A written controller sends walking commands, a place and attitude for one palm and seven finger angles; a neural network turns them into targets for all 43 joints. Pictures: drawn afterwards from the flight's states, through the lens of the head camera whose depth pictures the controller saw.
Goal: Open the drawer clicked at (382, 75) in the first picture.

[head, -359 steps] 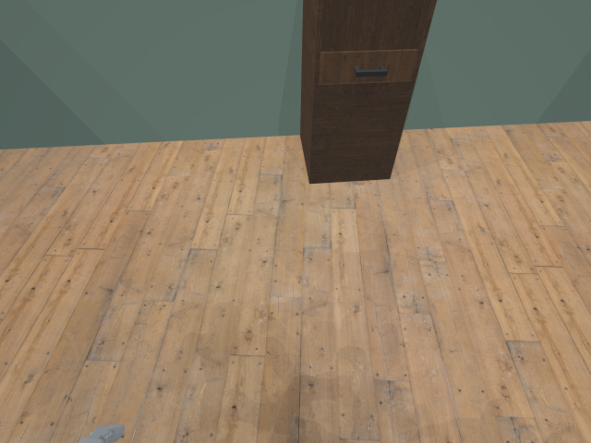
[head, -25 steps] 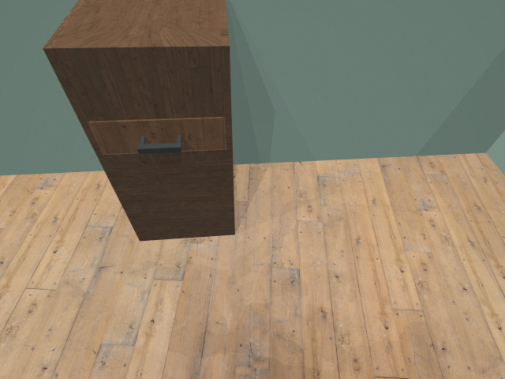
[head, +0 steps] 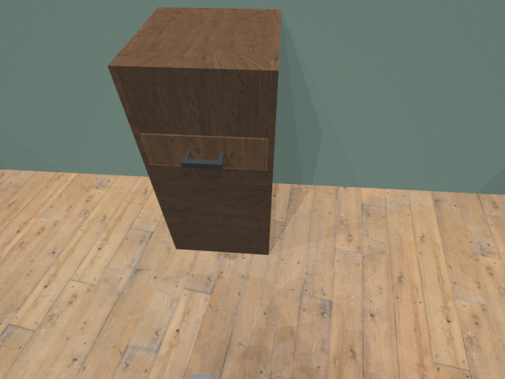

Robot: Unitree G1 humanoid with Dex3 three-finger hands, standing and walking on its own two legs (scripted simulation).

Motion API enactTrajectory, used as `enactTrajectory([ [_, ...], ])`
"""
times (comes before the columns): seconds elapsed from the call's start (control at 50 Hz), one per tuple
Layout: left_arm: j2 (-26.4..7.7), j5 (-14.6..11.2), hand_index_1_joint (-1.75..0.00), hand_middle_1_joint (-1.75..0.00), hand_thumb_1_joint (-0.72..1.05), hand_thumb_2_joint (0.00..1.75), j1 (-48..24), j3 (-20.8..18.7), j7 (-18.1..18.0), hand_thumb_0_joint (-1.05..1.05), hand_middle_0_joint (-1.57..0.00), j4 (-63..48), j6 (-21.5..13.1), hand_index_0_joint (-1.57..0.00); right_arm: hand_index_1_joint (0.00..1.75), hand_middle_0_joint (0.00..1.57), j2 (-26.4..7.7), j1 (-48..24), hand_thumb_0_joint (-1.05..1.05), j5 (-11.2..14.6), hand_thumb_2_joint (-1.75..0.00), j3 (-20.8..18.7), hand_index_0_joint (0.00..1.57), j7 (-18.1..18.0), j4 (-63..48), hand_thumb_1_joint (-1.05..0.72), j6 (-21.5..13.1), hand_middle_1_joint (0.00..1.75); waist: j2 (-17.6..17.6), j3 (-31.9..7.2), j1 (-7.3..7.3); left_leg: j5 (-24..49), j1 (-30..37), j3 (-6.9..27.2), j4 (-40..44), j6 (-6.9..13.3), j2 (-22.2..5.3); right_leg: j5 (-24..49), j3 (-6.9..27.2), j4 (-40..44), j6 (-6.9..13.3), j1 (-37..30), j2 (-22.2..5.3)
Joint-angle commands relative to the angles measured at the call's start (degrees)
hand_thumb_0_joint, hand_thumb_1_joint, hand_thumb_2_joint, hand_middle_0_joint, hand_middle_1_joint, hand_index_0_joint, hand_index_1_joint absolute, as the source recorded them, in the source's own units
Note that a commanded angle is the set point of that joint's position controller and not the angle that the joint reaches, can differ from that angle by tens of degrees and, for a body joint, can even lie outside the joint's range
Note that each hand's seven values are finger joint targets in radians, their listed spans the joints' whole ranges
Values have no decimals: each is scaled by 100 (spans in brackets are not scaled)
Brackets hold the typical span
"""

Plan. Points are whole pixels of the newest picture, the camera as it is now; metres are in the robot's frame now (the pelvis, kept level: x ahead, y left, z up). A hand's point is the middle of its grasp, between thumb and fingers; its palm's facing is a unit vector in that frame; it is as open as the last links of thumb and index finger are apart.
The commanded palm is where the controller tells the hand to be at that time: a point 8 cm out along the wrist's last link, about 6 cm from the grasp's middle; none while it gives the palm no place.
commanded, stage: take the last steps up to it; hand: left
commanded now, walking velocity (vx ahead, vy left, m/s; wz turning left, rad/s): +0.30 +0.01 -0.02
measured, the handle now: (203, 159) +0.74 +0.23 -0.16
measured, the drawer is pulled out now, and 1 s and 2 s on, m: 0.00 0.00 0.00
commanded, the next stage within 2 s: come to a stop and stand still in 0.46 s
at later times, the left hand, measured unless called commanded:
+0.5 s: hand (158, 316) +0.26 +0.23 -0.17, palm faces -0.01 -0.98 -0.20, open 7.4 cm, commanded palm none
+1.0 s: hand (167, 301) +0.29 +0.22 -0.17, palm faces +0.02 -0.96 -0.26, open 7.3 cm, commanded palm none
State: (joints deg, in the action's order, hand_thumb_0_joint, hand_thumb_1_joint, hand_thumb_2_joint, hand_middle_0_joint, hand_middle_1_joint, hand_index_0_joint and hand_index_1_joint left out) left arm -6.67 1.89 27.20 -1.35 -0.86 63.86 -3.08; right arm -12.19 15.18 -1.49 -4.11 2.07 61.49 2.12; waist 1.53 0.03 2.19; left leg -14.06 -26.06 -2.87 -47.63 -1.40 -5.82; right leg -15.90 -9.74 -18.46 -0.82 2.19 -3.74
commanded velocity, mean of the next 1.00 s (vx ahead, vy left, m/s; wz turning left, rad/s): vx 0.03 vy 0.03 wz -0.03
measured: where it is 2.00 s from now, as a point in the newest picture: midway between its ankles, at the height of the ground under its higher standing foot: outside the picture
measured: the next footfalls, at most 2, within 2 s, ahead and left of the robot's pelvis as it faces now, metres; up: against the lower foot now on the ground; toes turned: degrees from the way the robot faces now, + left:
left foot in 0.10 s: +0.11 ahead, +0.15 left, +0.00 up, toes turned +8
right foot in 0.60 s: +0.34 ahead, -0.09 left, +0.00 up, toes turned -11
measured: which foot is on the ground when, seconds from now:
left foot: up 0.00-0.08, down 0.10-0.60, up 0.62-1.00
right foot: down 0.00-0.12, up 0.14-0.58, down 0.60-1.00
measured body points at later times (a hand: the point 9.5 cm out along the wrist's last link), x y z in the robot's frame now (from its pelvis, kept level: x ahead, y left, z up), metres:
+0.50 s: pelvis +0.16 +0.05 -0.01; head +0.17 +0.04 +0.44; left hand +0.26 +0.28 -0.15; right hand +0.10 -0.16 -0.17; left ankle +0.07 +0.15 -0.75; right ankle +0.25 -0.08 -0.70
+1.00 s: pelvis +0.21 +0.03 -0.01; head +0.24 +0.01 +0.44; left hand +0.29 +0.27 -0.15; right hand +0.26 -0.22 -0.17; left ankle +0.18 +0.17 -0.70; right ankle +0.30 -0.08 -0.75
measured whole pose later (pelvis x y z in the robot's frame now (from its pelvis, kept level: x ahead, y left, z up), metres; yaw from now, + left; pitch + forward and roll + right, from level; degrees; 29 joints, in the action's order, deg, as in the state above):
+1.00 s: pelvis +0.21 +0.03 -0.01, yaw -2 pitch +0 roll +2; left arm -9.7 2.1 7.8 -3.2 -2.0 56.8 1.4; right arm -12.0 9.4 -0.8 -4.2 -0.2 57.9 3.0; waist 0.8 4.1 1.2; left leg -25.4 -21.1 -0.7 -51.3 -2.1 -1.4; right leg -5.8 -7.6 -27.5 2.3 21.7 -4.4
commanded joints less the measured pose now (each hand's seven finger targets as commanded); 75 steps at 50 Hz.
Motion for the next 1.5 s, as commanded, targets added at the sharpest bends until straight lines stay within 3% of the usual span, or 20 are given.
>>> enactTrajectory([
  [0.0,-1079,15,-30,-30,90,90,146,-221,-28,0,-20,-114,-65,-20,30,20,10,-720,0,51,-90,82,20,-1,-659,-90,-354,30,-1174,719,61,-400,158,-333,1113,146,159,245,1075,663,811,504,-1429],
  [0.06,-919,-57,-30,-30,90,90,-23,-214,-8,0,-20,-65,-5,-20,30,20,-310,619,0,33,-90,36,20,-112,-182,-90,-515,30,-214,71,-543,108,2436,-437,2278,208,338,563,442,-1017,484,1272,-845],
  [0.1,-429,-87,-30,-30,90,90,-83,-88,49,0,-20,-353,22,-20,30,20,-1282,1797,0,22,-90,-186,20,-259,79,-90,-533,30,1887,-486,-854,-414,3681,2461,3318,927,-1765,-1827,128,-3947,86,3232,104],
  [0.2,-402,-22,-30,-30,90,90,-570,-187,139,0,-20,-224,90,-20,30,20,-235,589,0,33,-90,77,20,-352,-151,-90,-624,30,348,627,-330,611,1732,999,3741,878,-1240,-239,755,-4804,107,3094,-505],
  [0.32,-390,-27,-30,-30,90,90,-760,-214,138,0,-20,-362,248,-20,30,20,-182,766,0,62,-90,127,20,-400,-63,-90,-726,30,390,605,-131,2538,2089,210,3686,973,-1035,406,720,-4347,-74,3349,-404],
  [0.48,-445,-76,-30,-30,90,90,-1980,-164,151,0,-20,-892,209,-20,30,20,-373,1095,0,-41,-90,61,20,-406,146,-90,-590,30,437,836,-417,3334,2418,-5,3059,929,-1105,244,301,-2041,115,2700,-92],
  [0.54,-618,-63,-30,-30,90,90,-1070,-211,127,0,-20,-619,121,-20,30,20,-423,1003,0,18,-90,66,20,-403,197,-90,-537,30,275,367,21,3717,2085,-216,1915,689,-880,823,78,-1315,244,1130,237],
  [0.56,-861,-41,-30,-30,90,90,-501,-259,88,0,-20,-445,33,-20,30,20,-333,980,0,64,-90,92,20,-383,192,-90,-541,30,-73,9,279,3209,1625,-355,1049,473,-563,1803,368,-1044,297,156,11],
  [0.58,-1343,-14,-30,-30,90,90,-61,-369,0,0,-20,-325,-60,-20,30,20,-22,1263,0,135,-90,135,20,-362,144,-90,-550,30,-1090,-700,318,995,574,-654,-394,160,124,4159,1988,-1067,804,-1026,-1346],
  [0.6,-1537,-147,-30,-30,90,90,24,-336,-21,0,-20,-331,-44,-20,30,20,19,1405,0,201,-90,155,20,-411,90,-90,-445,30,-1140,-1121,128,-2083,810,-207,-1394,48,431,6169,2608,-626,1429,-715,-2254],
  [0.62,-1450,-141,-30,-30,90,90,-524,-259,-78,0,-20,-466,1,-20,30,20,57,1310,0,204,-90,152,20,-463,130,-90,-377,30,-553,-762,-48,-2170,909,312,-1420,102,282,6063,2120,-518,1537,-99,-2164],
  [0.74,-1170,-73,-30,-30,90,90,-1688,-279,-196,0,-20,-849,260,-20,30,20,140,919,0,133,-90,54,20,-356,122,-90,84,30,-716,-126,-280,-1351,711,334,-1592,-34,328,3367,1391,15,1094,1538,-1607],
  [0.98,-1449,50,-30,-30,90,90,-1643,-429,-130,0,-20,-996,417,-20,30,20,-111,212,0,73,-90,8,20,-226,-482,-90,13,30,-1316,-399,-69,-1179,862,117,513,-14,484,202,1802,459,987,1169,-1332],
  [1.0,-1809,68,-30,-30,90,90,-1656,-133,-209,0,-20,-1413,322,-20,30,20,-821,444,0,-36,-90,-3,20,-145,-1183,-90,-49,30,-817,-179,-544,-1164,911,196,1184,26,540,442,2044,-149,799,887,-1361],
  [1.02,-1872,38,-30,-30,90,90,-1669,-307,-262,0,-20,-1509,354,-20,30,20,-605,757,0,-15,-90,-73,20,-186,-1199,-90,-101,30,-933,-1168,-648,-1038,1356,-117,1421,64,617,-986,1722,-279,578,1268,-1379],
  [1.08,-1128,-155,-30,-30,90,90,-1474,-117,-142,0,-20,-1581,484,-20,30,20,-947,307,0,-135,-90,-44,20,-270,-1561,-90,-164,30,1015,-383,-425,-1098,853,917,2972,457,-242,-466,357,-1636,-8,1729,-67],
  [1.14,-997,-6,-30,-30,90,90,-1143,-104,-35,0,-20,-1472,626,-20,30,20,-1005,-383,0,-86,-90,-49,20,-336,-1844,-90,-117,30,1285,717,-263,-1522,-331,995,3493,662,-464,-244,403,-2755,42,1900,158],
  [1.22,-872,-30,-30,-30,90,90,-831,-53,12,0,-20,-1468,489,-20,30,20,-848,-31,0,-55,-90,68,20,-347,-1734,-90,-190,30,279,1031,-162,-285,-162,883,3091,791,-549,-149,570,-2245,49,1714,120],
  [1.36,-1150,-120,-30,-30,90,90,-797,-67,-126,0,-20,-1413,221,-20,30,20,-557,572,0,52,-90,171,20,-369,-1277,-90,-296,30,-800,-224,-399,842,1312,386,1978,394,182,1758,1463,-1043,543,1224,-501],
  [1.48,-845,-94,-30,-30,90,90,-772,-19,-168,0,-20,-1334,371,-20,30,20,-583,427,0,29,-90,151,20,-375,-1013,-90,-311,30,97,363,-224,432,849,883,3052,405,-251,597,866,-1175,196,1189,-35],
])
